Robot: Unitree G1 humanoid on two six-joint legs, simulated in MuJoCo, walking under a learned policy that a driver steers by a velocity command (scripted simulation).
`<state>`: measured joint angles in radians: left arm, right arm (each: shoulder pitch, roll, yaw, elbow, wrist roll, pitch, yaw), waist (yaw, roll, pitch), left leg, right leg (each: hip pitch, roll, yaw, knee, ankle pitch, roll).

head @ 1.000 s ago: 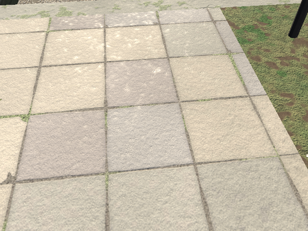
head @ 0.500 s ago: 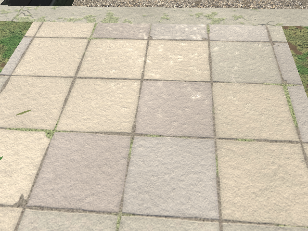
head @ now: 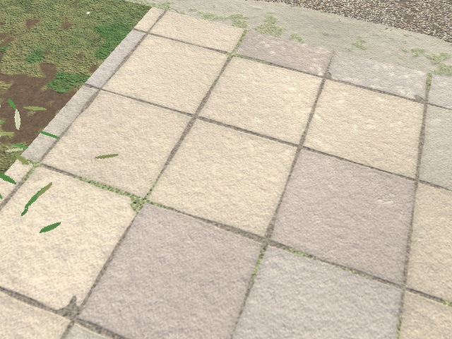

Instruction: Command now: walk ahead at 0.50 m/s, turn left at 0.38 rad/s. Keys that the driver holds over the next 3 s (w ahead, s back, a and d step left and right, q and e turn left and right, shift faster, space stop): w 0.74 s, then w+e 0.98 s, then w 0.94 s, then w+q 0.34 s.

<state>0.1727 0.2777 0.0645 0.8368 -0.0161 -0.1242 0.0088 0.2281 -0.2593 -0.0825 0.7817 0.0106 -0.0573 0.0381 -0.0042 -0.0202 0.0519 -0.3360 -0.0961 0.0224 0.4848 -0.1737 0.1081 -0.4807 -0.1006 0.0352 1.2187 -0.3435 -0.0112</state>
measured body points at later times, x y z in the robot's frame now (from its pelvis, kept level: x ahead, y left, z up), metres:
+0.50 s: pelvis +0.29 -0.06 -0.01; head +0.32 -0.06 +0.44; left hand +0.45 +0.21 -0.10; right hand +0.33 -0.33 -0.14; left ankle +0.11 +0.06 -0.64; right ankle +0.38 -0.14 -0.73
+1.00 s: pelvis +0.55 +0.00 -0.01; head +0.59 +0.01 +0.44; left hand +0.54 +0.28 -0.15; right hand +0.78 -0.24 -0.08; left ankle +0.65 +0.11 -0.73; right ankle +0.39 -0.14 -0.70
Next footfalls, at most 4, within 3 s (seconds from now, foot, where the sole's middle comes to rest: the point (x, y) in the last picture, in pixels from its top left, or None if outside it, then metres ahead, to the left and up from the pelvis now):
0.40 right None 0.42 -0.14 -0.77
0.96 left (192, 260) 0.69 0.12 -0.77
1.48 right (286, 203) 0.91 -0.20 -0.77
2.00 left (264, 129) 1.26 -0.14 -0.77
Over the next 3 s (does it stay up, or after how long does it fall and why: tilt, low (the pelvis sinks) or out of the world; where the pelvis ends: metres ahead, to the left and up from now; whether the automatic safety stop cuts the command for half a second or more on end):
stays up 1.55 -0.46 -0.01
